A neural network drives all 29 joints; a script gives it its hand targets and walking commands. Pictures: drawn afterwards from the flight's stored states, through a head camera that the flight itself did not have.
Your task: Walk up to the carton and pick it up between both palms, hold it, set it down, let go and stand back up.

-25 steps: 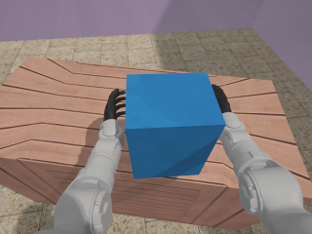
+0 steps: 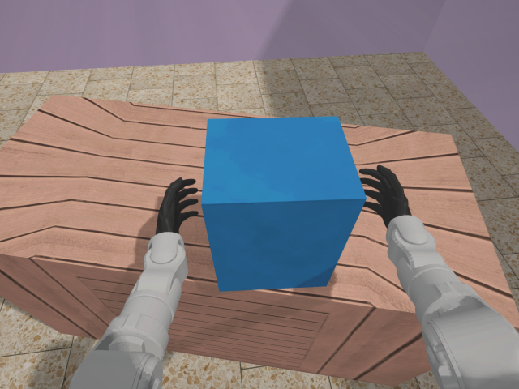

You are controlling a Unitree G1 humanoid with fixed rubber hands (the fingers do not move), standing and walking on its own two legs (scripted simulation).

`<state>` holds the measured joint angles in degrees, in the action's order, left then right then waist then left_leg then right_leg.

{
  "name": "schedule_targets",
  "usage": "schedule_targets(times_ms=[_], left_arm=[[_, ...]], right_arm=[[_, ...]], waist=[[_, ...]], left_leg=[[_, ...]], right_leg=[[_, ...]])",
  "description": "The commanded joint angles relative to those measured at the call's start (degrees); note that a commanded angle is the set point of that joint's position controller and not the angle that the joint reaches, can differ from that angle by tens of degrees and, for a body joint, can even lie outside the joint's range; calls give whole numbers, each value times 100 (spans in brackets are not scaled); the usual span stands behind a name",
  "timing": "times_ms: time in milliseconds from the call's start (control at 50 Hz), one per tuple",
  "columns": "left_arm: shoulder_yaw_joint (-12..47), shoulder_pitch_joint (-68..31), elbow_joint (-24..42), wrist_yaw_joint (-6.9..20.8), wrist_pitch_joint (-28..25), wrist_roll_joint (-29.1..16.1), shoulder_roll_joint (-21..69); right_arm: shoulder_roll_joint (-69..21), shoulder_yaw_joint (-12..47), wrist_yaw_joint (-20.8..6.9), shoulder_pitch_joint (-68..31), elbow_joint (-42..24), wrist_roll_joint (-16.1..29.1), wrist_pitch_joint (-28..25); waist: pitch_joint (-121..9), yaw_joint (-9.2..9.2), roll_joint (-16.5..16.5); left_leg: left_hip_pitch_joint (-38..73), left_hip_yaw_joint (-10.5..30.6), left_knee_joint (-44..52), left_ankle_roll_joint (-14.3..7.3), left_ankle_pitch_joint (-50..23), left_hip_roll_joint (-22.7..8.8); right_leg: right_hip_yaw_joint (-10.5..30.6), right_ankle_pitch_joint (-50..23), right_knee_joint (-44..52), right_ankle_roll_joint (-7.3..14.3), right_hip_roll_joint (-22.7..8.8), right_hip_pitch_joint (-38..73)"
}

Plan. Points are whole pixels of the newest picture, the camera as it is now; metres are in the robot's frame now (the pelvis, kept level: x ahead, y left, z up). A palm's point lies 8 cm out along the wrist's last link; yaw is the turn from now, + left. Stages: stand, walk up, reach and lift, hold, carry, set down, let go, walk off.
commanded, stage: set down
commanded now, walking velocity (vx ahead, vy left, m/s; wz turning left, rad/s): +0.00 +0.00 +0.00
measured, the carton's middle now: (273, 211) +0.41 +0.03 +0.03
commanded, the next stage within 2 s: none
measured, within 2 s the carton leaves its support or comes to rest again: neither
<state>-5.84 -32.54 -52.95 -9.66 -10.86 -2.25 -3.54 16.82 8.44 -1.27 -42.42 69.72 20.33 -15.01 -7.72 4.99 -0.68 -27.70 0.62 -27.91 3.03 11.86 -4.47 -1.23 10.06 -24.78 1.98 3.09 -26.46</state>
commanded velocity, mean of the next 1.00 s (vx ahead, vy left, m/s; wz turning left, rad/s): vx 0.00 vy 0.00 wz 0.00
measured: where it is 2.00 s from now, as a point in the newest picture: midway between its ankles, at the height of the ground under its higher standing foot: outside the picture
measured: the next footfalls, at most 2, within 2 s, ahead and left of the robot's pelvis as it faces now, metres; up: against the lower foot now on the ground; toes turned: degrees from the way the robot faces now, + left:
none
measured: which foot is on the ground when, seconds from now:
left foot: down 0.00-1.00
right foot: down 0.00-1.00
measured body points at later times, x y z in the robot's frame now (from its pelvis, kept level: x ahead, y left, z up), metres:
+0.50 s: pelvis +0.00 +0.00 +0.01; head +0.01 +0.02 +0.46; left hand +0.31 +0.19 +0.02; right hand +0.35 -0.19 +0.04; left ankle +0.01 +0.15 -0.74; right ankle +0.01 -0.10 -0.74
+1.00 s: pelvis +0.01 +0.01 +0.01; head -0.01 +0.03 +0.46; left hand +0.25 +0.19 +0.02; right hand +0.26 -0.20 +0.02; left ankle +0.01 +0.15 -0.74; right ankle +0.01 -0.10 -0.74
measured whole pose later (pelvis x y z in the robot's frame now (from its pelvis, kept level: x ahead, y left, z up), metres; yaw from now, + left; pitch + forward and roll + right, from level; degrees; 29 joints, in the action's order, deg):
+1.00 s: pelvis +0.01 +0.01 +0.01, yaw +0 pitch -3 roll +0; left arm -0.1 7.1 -14.9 -11.5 -3.2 1.3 0.0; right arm 15.5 4.0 -6.1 1.1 32.7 15.8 -15.2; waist 0.3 1.1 -2.6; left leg -6.3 -0.5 -19.7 2.1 10.5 -2.9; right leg -0.2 9.9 -18.9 1.4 1.6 -6.3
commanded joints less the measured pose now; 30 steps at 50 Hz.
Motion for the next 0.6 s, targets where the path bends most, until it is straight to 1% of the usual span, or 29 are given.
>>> schedule_targets(times_ms=[0, 60, 120, 140, 220, 240, 340, 400, 460, 480, 500, 540, 580], left_arm=[[-38, -1821, 1068, 19, -346, 1, -409], [-69, -1649, 1072, 39, -341, 9, -430], [-59, -1438, 1229, 46, -324, 25, -388], [-70, -1182, 1341, 45, -307, 58, -333], [-68, -944, 1586, 50, -210, 155, -271], [-44, -763, 1741, 36, -187, 154, -228], [26, -225, 2325, -5, -34, 262, -79], [85, 136, 2692, -25, 50, 282, -16], [166, 581, 3062, -43, 137, 335, 56], [224, 724, 3170, -45, 172, 328, 102], [229, 825, 3286, -56, 190, 345, 92], [286, 1103, 3472, -64, 243, 346, 139], [310, 1305, 3645, -87, 277, 370, 147]], right_arm=[[732, -112, -32, -1934, -1033, 23, -286], [715, -143, -26, -1709, -1151, -5, -282], [699, -201, -29, -1486, -1317, -35, -301], [682, -200, -31, -1244, -1366, -35, -314], [690, -342, -39, -980, -1548, -124, -333], [675, -352, -52, -821, -1651, -128, -339], [705, -515, -108, -270, -1969, -236, -345], [666, -550, -161, 113, -2242, -267, -353], [645, -587, -208, 559, -2492, -287, -363], [652, -597, -237, 724, -2536, -279, -362], [636, -585, -258, 826, -2668, -276, -369], [630, -612, -293, 1118, -2875, -296, -364], [635, -638, -323, 1351, -3082, -338, -360]], waist=[[-2751, -6, -262], [-2526, -32, -321], [-2425, -75, -321], [-2352, -84, -331], [-2079, -165, -270], [-2045, -156, -257], [-1726, -248, -142], [-1521, -270, -186], [-1319, -302, -111], [-1230, -338, -83], [-1180, -304, -69], [-1033, -345, -110], [-913, -344, -97]], left_leg=[[388, -364, 126, -147, -1490, 423], [326, -372, 212, -191, -1280, 438], [446, -368, 258, -192, -1215, 436], [553, -350, 285, -200, -1288, 434], [762, -318, 393, -199, -1202, 437], [844, -304, 411, -206, -1222, 430], [1218, -269, 520, -180, -1243, 434], [1408, -268, 585, -199, -1209, 445], [1644, -246, 639, -183, -1309, 448], [1706, -228, 659, -180, -1305, 447], [1777, -236, 666, -181, -1325, 454], [1852, -232, 710, -194, -1273, 455], [1919, -245, 746, -194, -1253, 456]], right_leg=[[259, -1482, -66, -255, 2, 2006], [291, -1178, -10, -267, -32, 2016], [292, -1012, 54, -255, -34, 2014], [294, -1083, 79, -254, -37, 2079], [242, -923, 200, -234, -27, 2031], [242, -908, 225, -221, -28, 2046], [203, -939, 342, -167, -12, 2112], [193, -906, 413, -159, -8, 2165], [180, -1025, 472, -130, -9, 2234], [161, -1013, 504, -119, -14, 2226], [162, -1011, 524, -116, -15, 2235], [158, -962, 575, -109, -24, 2256], [159, -927, 616, -94, -32, 2270]])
